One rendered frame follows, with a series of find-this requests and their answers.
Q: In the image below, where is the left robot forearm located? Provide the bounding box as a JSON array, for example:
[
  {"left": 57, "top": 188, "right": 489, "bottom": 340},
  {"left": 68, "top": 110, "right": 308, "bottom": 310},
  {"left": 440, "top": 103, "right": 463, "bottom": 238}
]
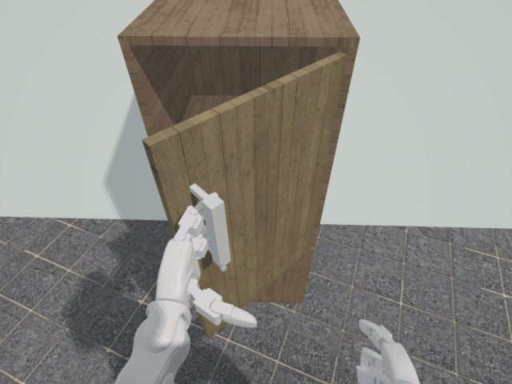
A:
[{"left": 114, "top": 299, "right": 192, "bottom": 384}]

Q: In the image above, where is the left robot hand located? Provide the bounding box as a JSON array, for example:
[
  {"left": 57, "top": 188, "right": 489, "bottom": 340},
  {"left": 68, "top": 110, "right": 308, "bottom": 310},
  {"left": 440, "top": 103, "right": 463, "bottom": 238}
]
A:
[{"left": 155, "top": 192, "right": 257, "bottom": 328}]

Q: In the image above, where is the handle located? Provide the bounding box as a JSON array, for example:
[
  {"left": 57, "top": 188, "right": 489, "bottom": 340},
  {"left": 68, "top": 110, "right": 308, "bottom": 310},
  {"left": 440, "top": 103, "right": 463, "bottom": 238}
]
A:
[{"left": 190, "top": 184, "right": 231, "bottom": 267}]

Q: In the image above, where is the right robot hand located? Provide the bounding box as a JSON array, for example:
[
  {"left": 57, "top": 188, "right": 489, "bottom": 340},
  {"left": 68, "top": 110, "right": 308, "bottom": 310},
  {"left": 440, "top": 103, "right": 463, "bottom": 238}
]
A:
[{"left": 356, "top": 319, "right": 420, "bottom": 384}]

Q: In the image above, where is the cupboard door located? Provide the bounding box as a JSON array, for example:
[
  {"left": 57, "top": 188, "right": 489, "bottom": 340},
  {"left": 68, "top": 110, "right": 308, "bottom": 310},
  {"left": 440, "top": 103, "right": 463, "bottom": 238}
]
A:
[{"left": 142, "top": 52, "right": 347, "bottom": 338}]

